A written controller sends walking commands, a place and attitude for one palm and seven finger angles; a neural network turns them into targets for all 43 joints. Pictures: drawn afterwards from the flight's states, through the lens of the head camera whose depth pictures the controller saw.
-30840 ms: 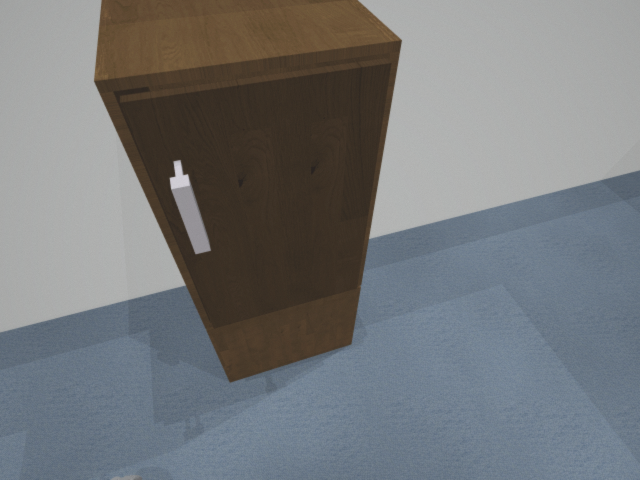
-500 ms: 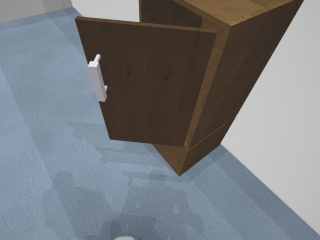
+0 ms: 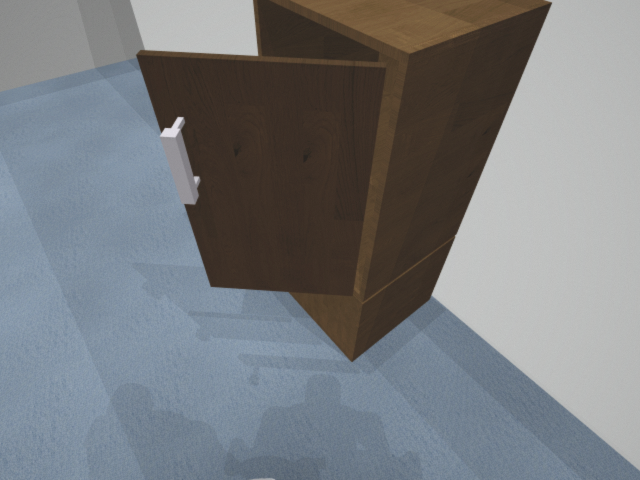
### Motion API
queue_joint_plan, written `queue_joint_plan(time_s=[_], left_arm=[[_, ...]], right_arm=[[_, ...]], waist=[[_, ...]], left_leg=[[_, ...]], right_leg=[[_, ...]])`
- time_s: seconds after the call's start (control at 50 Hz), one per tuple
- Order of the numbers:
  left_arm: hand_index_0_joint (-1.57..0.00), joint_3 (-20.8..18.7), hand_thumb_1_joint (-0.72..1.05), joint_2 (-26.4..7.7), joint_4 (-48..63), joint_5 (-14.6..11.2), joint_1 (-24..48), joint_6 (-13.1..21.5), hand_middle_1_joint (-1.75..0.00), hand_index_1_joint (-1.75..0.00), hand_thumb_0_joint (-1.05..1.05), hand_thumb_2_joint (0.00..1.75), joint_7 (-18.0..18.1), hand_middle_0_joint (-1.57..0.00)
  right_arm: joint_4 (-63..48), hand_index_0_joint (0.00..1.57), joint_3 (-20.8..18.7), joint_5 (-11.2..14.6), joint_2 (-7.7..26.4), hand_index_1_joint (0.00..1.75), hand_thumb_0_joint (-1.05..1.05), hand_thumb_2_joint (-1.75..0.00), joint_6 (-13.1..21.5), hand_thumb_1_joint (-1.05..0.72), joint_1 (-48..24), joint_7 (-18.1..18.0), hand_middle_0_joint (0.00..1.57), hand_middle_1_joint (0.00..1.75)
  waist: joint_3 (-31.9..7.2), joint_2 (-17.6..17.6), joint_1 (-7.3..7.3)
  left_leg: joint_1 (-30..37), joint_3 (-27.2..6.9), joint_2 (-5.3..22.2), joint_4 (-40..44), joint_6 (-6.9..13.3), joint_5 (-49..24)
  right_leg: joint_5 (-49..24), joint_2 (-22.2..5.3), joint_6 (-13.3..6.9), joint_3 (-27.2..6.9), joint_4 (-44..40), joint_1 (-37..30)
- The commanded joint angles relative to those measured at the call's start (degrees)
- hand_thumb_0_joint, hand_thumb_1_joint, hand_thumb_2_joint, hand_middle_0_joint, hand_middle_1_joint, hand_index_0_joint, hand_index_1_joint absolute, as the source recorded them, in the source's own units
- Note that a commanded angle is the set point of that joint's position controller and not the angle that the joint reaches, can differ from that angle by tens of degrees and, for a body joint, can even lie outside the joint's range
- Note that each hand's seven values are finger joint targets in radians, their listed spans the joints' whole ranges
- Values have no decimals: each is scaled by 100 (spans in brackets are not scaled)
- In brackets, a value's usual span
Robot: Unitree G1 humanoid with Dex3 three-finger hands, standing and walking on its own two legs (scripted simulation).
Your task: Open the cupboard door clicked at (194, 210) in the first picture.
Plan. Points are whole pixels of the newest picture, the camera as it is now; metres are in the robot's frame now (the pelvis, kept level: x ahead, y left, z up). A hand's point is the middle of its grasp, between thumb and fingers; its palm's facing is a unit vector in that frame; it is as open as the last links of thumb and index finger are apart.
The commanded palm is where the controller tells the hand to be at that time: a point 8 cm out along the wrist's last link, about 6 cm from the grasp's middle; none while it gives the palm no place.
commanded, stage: come to a stop and stand still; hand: left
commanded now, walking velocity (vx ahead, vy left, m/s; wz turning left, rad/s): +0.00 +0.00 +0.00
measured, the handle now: (184, 161) +0.60 +0.26 +0.06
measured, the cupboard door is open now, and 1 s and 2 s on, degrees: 47 47 47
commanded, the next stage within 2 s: look again from close up in 0.70 s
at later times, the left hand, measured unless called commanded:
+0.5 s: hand out of the picture -0.07 +0.19 -0.16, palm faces +0.03 -0.98 -0.19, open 7.4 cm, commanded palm none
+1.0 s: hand out of the picture -0.13 +0.18 -0.16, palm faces +0.05 -0.99 -0.12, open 7.4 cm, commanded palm none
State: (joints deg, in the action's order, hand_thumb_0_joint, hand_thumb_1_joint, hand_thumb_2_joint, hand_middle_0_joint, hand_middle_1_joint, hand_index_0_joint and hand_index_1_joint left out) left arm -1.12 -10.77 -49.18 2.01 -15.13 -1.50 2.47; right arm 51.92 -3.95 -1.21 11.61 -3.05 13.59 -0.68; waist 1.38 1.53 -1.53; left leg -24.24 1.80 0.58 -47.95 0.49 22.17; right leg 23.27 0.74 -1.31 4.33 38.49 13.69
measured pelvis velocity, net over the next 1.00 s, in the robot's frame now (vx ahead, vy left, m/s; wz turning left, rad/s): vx -0.10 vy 0.04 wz -0.01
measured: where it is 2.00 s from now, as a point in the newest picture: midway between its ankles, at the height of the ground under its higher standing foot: outside the picture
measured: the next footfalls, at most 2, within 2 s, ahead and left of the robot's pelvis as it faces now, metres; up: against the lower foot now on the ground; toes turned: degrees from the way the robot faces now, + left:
left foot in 0.04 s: +0.07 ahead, +0.08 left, +0.00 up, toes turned +2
left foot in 1.28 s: -0.08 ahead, +0.14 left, +0.00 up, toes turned -3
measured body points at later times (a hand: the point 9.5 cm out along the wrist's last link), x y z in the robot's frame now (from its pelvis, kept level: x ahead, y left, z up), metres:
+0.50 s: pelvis -0.06 +0.01 +0.02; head -0.07 +0.03 +0.47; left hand -0.07 +0.24 -0.14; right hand -0.04 -0.23 -0.13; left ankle +0.03 +0.08 -0.72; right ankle -0.03 -0.11 -0.72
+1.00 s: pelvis -0.10 +0.04 +0.02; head -0.12 +0.06 +0.47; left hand -0.13 +0.24 -0.15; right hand -0.10 -0.18 -0.13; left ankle +0.03 +0.08 -0.71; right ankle -0.03 -0.11 -0.71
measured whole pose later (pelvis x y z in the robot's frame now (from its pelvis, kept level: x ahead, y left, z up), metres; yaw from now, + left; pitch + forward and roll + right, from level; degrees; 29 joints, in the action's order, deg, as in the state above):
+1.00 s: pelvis -0.10 +0.04 +0.02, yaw +0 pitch -4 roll -2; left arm -0.7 -6.4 -60.0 1.8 -24.1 -0.5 1.8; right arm 61.8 -1.9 -1.0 7.0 -1.6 17.6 -0.7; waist 0.7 -0.5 0.1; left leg -19.6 4.4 -2.4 -26.1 4.2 9.1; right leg 14.8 -0.6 0.1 1.6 28.4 15.2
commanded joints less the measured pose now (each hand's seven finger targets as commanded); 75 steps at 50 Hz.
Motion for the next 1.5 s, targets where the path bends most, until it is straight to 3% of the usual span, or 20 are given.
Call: queue_joint_plan(time_s=[0.0, 0.04, 0.08, 0.12, 0.2, 0.3, 0.48, 1.04, 1.08, 1.12, 1.16, 1.18, 1.22, 1.24, 1.26, 1.28, 1.3, 1.32, 1.38, 1.48], left_arm=[[-20, -238, 90, -937, 479, -65, 64, 120, -30, -30, 0, 90, 71, -20], [-20, -163, 90, -697, 346, -103, -332, 107, -30, -30, 0, 90, 31, -20], [-20, -152, 90, -712, 207, -97, -308, 72, -30, -30, 0, 90, 16, -20], [-20, -140, 90, -656, 57, -86, -404, 71, -30, -30, 0, 90, -31, -20], [-20, -120, 90, -614, -104, -62, -432, 155, -30, -30, 0, 90, -62, -20], [-20, -137, 90, -587, -226, -38, -573, 179, -30, -30, 0, 90, -58, -20], [-20, -107, 90, -464, -604, -28, -1040, 195, -30, -30, 0, 90, -46, -20], [-20, -179, 90, -51, -1095, 21, -1897, 40, -30, -30, 0, 90, -25, -20], [-20, -257, 90, -185, -1048, 29, -1717, -18, -30, -30, 0, 90, -27, -20], [-20, -393, 90, -570, -685, 25, -480, -58, -30, -30, 0, 90, 48, -20], [-20, -544, 90, -1034, -86, 49, 1445, 21, -30, -30, 0, 90, 140, -20], [-20, -542, 90, -1027, 31, 61, 1795, 90, -30, -30, 0, 90, 154, -20], [-20, -443, 90, -631, -291, -22, 575, 39, -30, -30, 0, 90, 116, -20], [-20, -414, 90, -318, -408, -48, -28, -8, -30, -30, 0, 90, 65, -20], [-20, -421, 90, -260, -416, -73, -206, -42, -30, -30, 0, 90, 34, -20], [-20, -477, 90, -408, -327, -92, -343, -20, -30, -30, 0, 90, -41, -20], [-20, -507, 90, -424, -564, -19, -462, -92, -30, -30, 0, 90, -70, -20], [-20, -534, 90, -510, -666, -10, -444, -132, -30, -30, 0, 90, -60, -20], [-20, -413, 90, -384, -779, -52, -451, -97, -30, -30, 0, 90, -65, -20], [-20, -245, 90, -299, -667, -76, -356, -161, -30, -30, 0, 90, -154, -20]], right_arm=[[-401, 20, -31, 2, 362, 30, 0, -90, 295, -90, 267, -19, 20, 30], [-387, 20, -38, -49, 766, 30, 0, -90, 364, -90, 146, -26, 20, 30], [-325, 20, -23, -50, 780, 30, 0, -90, 348, -90, -60, -52, 20, 30], [-328, 20, -6, -37, 720, 30, 0, -90, 331, -90, -169, -54, 20, 30], [-212, 20, 14, -35, 573, 30, 0, -90, 309, -90, 48, -32, 20, 30], [-10, 20, 21, -45, 508, 30, 0, -90, 268, -90, 265, -8, 20, 30], [340, 20, 61, -21, 476, 30, 0, -90, 298, -90, 471, -24, 20, 30], [650, 20, -15, 9, 238, 30, 0, -90, 132, -90, 474, -58, 20, 30], [644, 20, -53, -2, 172, 30, 0, -90, 35, -90, 553, -60, 20, 30], [803, 20, -211, -9, 32, 30, 0, -90, -121, -90, 1313, -74, 20, 30], [1042, 20, -386, 61, 408, 30, 0, -90, -106, -90, 2268, -95, 20, 30], [1082, 20, -308, 91, 310, 30, 0, -90, 44, -90, 2579, -79, 20, 30], [948, 20, -85, 31, 92, 30, 0, -90, 252, -90, 2147, -22, 20, 30], [742, 20, -61, -13, 292, 30, 0, -90, 324, -90, 1695, -63, 20, 30], [457, 20, -36, -36, 578, 30, 0, -90, 406, -90, 1206, -158, 20, 30], [163, 20, -31, -61, 795, 30, 0, -90, 396, -90, 399, -236, 20, 30], [149, 20, 5, -81, 687, 30, 0, -90, 424, -90, -21, -209, 20, 30], [118, 20, -41, -71, 856, 30, 0, -90, 439, -90, -176, -220, 20, 30], [363, 20, 5, -81, 550, 30, 0, -90, 475, -90, 246, -241, 20, 30], [727, 20, -25, -130, 487, 30, 0, -90, 285, -90, 1229, -233, 20, 30]], waist=[[-30, -301, -23], [-150, 616, 254], [-24, 1116, 269], [119, 763, 310], [86, -71, 164], [239, -355, 72], [366, 42, 140], [445, -247, 304], [431, -677, 206], [132, -1765, -404], [-163, -1591, -1157], [140, -1109, -1277], [911, 1017, -551], [1457, 2377, -164], [1558, 2403, 86], [1281, 1315, 470], [732, 799, 615], [618, 951, 591], [456, -45, 406], [106, 768, -49]], left_leg=[[1071, -222, 219, 1655, 150, -1853], [1035, -1007, 1010, 2111, 574, -2782], [563, -1298, 1058, 2659, 683, -1595], [131, -1209, 974, 2954, 587, -208], [386, -841, 584, 2803, 329, 329], [555, -700, 437, 2684, 254, 390], [319, -859, 546, 3095, 250, 756], [44, -595, 270, 3145, 58, 1239], [458, -231, -57, 2117, -49, 937], [2104, 97, -475, -1262, -135, -122], [2904, -643, -29, -2599, 16, 75], [2532, -730, 233, -1467, 85, 479], [855, -664, 223, 2500, -20, 866], [-136, -1893, 614, 3504, -240, 1142], [-1156, -3153, 1471, 4293, 131, 1149], [-1870, -3070, 1691, 4412, 840, 1882], [-1700, -3011, 1400, 4381, 702, 2250], [-1597, -3053, 1387, 4266, 611, 2347], [-351, -2535, 1099, 3962, 397, 1381], [1176, -2183, 991, 4453, 292, 1633]], right_leg=[[-2168, -810, -374, -893, -750, 576], [-892, -346, -56, -425, -681, 371], [-430, -250, 2, -301, -533, 59], [-517, -276, -10, -344, -743, -238], [-313, -439, -96, -669, -1447, 11], [549, -583, -113, -962, -1951, 578], [355, -499, -60, -803, -1857, 446], [686, -327, -99, -678, -1556, 504], [1311, -556, -225, -929, -2033, 1241], [2274, -1696, -631, -2005, -3486, 3434], [931, -1895, -557, -1626, -3157, 4239], [512, -1618, -357, -1315, -2563, 3768], [504, -676, -124, -719, 221, 2246], [573, -62, 47, -455, 1369, 2340], [256, -43, 133, -960, 2160, 2144], [-284, -356, 130, -1293, 2498, 1355], [-542, -99, 166, -1060, 2986, 1120], [-524, -120, 192, -1109, 3269, 1186], [-600, -179, 216, -1020, 2518, 1352], [609, 118, 17, -125, 225, 547]])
